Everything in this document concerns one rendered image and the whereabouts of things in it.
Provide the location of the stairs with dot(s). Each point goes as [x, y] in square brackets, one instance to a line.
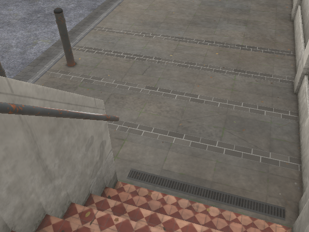
[129, 208]

